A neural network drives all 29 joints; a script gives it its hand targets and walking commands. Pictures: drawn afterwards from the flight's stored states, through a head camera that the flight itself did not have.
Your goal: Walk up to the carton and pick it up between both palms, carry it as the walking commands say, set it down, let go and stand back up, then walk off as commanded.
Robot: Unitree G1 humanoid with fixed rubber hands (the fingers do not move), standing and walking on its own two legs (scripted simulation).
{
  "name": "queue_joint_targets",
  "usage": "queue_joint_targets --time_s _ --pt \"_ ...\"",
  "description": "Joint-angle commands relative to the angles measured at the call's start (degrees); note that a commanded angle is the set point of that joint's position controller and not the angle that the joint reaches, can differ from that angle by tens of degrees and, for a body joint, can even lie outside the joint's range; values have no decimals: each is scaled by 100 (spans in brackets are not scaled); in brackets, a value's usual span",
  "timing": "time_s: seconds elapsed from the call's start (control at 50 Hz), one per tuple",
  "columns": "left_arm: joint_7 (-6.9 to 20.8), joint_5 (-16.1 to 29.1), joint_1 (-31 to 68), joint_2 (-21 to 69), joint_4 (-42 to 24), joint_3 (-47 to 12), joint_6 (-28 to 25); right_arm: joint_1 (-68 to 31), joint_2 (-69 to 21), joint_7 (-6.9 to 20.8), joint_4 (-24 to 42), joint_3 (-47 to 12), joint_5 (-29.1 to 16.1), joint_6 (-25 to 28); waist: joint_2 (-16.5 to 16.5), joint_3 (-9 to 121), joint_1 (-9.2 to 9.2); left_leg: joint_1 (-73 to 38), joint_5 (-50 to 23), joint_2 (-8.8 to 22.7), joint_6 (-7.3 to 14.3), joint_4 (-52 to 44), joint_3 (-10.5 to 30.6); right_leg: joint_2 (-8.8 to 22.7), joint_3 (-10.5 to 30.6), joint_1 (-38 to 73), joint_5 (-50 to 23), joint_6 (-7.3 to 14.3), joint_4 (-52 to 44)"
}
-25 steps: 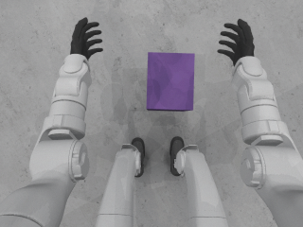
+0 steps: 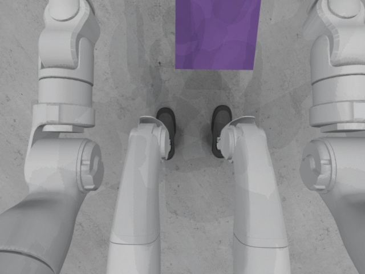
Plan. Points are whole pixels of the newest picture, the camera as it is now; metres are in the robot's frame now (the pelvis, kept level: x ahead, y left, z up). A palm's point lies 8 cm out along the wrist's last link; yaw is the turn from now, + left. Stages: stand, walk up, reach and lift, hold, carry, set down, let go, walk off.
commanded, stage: reach and lift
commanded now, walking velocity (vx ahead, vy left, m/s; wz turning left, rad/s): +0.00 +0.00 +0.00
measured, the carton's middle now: (211, 24) +0.51 -0.05 -0.48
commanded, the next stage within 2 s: none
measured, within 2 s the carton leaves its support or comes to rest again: neither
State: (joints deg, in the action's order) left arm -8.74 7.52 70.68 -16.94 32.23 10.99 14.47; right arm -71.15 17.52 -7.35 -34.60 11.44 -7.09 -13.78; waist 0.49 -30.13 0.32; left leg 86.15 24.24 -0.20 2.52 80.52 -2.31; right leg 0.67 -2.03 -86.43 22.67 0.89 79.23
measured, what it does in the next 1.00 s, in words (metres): lowers itself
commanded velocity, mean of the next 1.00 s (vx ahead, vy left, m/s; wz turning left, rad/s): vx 0.00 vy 0.00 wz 0.00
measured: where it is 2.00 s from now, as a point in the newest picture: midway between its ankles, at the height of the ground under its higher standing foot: (192, 142)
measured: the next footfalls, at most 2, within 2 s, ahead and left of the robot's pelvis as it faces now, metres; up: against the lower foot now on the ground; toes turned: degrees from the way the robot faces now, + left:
none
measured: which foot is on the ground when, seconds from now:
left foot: down 0.00-1.00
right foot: down 0.00-1.00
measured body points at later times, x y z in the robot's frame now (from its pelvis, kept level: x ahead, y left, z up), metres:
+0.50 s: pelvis -0.04 -0.01 -0.17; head +0.32 -0.01 +0.09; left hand +0.53 +0.18 -0.32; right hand +0.55 -0.17 -0.29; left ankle +0.10 +0.10 -0.57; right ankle +0.11 -0.11 -0.57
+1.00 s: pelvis -0.01 +0.00 -0.24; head +0.35 +0.03 +0.01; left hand +0.54 +0.18 -0.42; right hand +0.57 -0.19 -0.38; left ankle +0.10 +0.10 -0.57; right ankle +0.11 -0.11 -0.57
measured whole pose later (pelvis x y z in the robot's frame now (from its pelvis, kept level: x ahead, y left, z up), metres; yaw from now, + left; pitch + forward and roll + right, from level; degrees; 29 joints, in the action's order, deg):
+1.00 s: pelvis -0.01 +0.00 -0.24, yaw +0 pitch +33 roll -1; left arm -6.4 9.7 83.8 -22.0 65.7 -1.2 4.4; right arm -92.8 24.6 -2.0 -78.7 8.1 -16.0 -2.9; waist -4.3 -24.2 -0.3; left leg 127.2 32.8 1.4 3.6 127.4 -3.0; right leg 1.9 -3.0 -127.7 30.7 2.2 125.8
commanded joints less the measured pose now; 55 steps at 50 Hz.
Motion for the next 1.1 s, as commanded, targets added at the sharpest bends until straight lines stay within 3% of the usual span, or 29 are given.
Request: queue_joint_targets --time_s 0.0,0.04,0.06,0.08,0.12,0.16,0.18,0.2,0.22,0.24,0.28,0.3,0.34,0.36,0.42,0.46,0.56,0.58,0.62,0.74,0.76,0.8,0.88,0.9,0.92,0.96,0.98,1.02,1.08 --pt "-34 13 2139 -1189 314 -6 -94 -2052 890 -183 237 -26 -282 44 75 11967 44 -4215 -2140 -390 -249 119 395 -481 33 2445 -1431 -158 129" --pt "47 -6 1817 -846 864 59 -137 -1755 594 -93 -605 -90 -145 73 -141 11396 -41 -3002 -1666 -382 -323 343 395 -477 96 2415 -1372 -169 412" --pt "97 -166 1884 -1013 1294 247 -192 -1770 465 -47 -827 -142 -158 75 -120 10853 152 -2624 -1198 -380 -226 378 338 -501 162 2045 -903 -220 524" --pt "55 -99 2338 -944 781 49 -285 -2365 585 -59 -440 -118 -412 170 149 11306 151 -2573 -1139 -412 -248 456 199 -540 133 2282 -947 -170 633" --pt "-23 251 3083 -1308 148 -44 -407 -2815 773 -175 66 -308 -560 274 -97 12401 106 -2716 -1440 -379 -214 762 267 -556 158 2851 -1435 -134 1004" --pt "27 302 2859 -1205 596 -61 -443 -2625 583 -242 -488 -494 -617 250 -45 11958 337 -2088 -1221 -376 -183 1002 163 -467 224 2871 -1321 -75 1246" --pt "4 360 3054 -1211 501 -279 -376 -2614 973 -340 -376 -237 -617 240 172 12549 -69 -2372 -1179 -391 -243 1175 155 -477 122 2869 -1300 -70 1331" --pt "-54 340 3225 -1568 596 -123 -412 -2881 699 -405 -330 -574 -803 205 -132 12213 280 -1938 -1012 -371 -123 1376 71 -417 252 2750 -1161 -111 1479" --pt "-15 428 3312 -1505 498 -265 -398 -3032 1021 -447 -197 -372 -669 245 39 12181 5 -1767 -1007 -346 -196 1582 122 -407 200 2713 -1297 -92 1710" --pt "-96 417 3273 -1861 79 -101 -413 -3199 912 -513 225 -605 -880 194 -150 12850 384 -2047 -1254 -404 -103 1677 112 -425 303 3218 -1601 -115 1877" --pt "-196 524 3382 -1733 852 -293 -319 -3396 1332 -593 -111 -455 -816 178 -87 12198 70 -1871 -815 -369 -144 1849 -2 -406 129 2580 -905 -94 1929" --pt "-184 759 3509 -1530 -14 -512 -181 -3405 1394 -648 636 -399 -905 74 211 12944 -166 -2159 -1004 -398 -217 1772 -47 -442 126 3196 -1300 -89 1800" --pt "-115 757 3763 -1674 1021 -588 -187 -3571 1113 -647 -542 -524 -825 -9 96 10692 -16 -1080 -129 -277 -102 1833 137 -391 97 1706 -183 -40 2016" --pt "-144 590 3486 -1398 1674 -588 -185 -3134 1045 -600 -1216 -464 -715 36 178 10567 -161 -1009 -45 -294 -187 2037 71 -360 74 1383 -43 -72 2068" --pt "-92 796 3433 -1176 1643 -700 -486 -3280 921 -505 -1019 -657 -624 356 29 10481 -313 -687 -287 -301 -158 2500 7 -293 294 1526 -345 23 2307" --pt "-113 720 3713 -1465 1356 -617 -612 -3187 656 -503 -1357 -839 -836 352 80 10984 150 -913 -449 -293 -157 2493 27 -311 276 1796 -512 2 2522" --pt "-103 415 3705 -1700 2175 -487 -710 -3171 676 -237 -2761 -1081 -986 344 84 9404 489 -385 86 -171 -177 2647 47 -274 264 620 332 -4 2778" --pt "-101 449 3987 -1585 2059 -630 -739 -3183 787 -205 -2981 -970 -941 390 451 9122 284 -438 161 -164 -269 2664 64 -298 218 260 389 37 2820" --pt "-95 282 3791 -1487 2550 -668 -874 -2855 616 -89 -3887 -908 -883 455 549 8242 385 -236 105 -193 -292 2689 216 -339 194 -345 428 28 3113" --pt "105 116 3776 -1281 2465 -577 -1097 -2487 310 207 -4587 -767 -760 651 244 7395 267 288 200 -69 -344 2899 278 -313 193 -1029 536 -66 3256" --pt "115 280 3891 -1076 2384 -822 -1082 -2315 387 222 -4789 -541 -679 693 367 7414 -120 113 213 -107 -392 2971 366 -262 126 -1026 490 -20 3397" --pt "152 -34 3609 -1285 2671 -806 -1154 -2467 356 329 -4533 -546 -729 697 467 7108 262 160 255 -60 -339 3043 387 -191 195 -1379 584 -72 3482" --pt "199 -67 3327 -1029 2694 -998 -1196 -2087 151 538 -4949 -479 -858 760 639 6849 471 158 -42 -51 -377 3149 447 -168 190 -1807 304 -77 3801" --pt "209 12 3074 -1128 2741 -941 -1184 -1784 170 634 -5150 -360 -757 752 493 6731 337 109 49 -14 -383 3120 596 -169 150 -1958 338 -104 3855" --pt "220 269 3263 -891 2251 -1155 -1256 -1829 81 677 -4953 -447 -830 799 635 6906 231 115 -212 -85 -388 3153 549 -180 122 -1737 65 -56 3857" --pt "250 360 3101 -786 2203 -1278 -1309 -2057 -121 720 -4494 -697 -996 906 630 7326 459 -153 -502 -98 -307 3238 498 -186 185 -1450 -226 -48 3933" --pt "255 400 3007 -654 2312 -1250 -1302 -2309 258 608 -4084 -605 -942 1074 816 7660 264 -265 -1082 -100 -413 3464 429 -171 179 -1442 -540 -40 3933" --pt "163 746 3001 -503 2073 -1173 -1418 -3064 550 315 -2569 -975 -1164 1493 563 8943 389 -811 -2245 -204 -381 3864 413 -181 194 -621 -1495 -38 4036" --pt "29 1556 3110 -290 1206 -1370 -1389 -4198 1703 -117 23 -566 -1122 1821 276 11657 -439 -2382 -3967 -321 -307 4326 779 -276 87 52 -2611 7 4374"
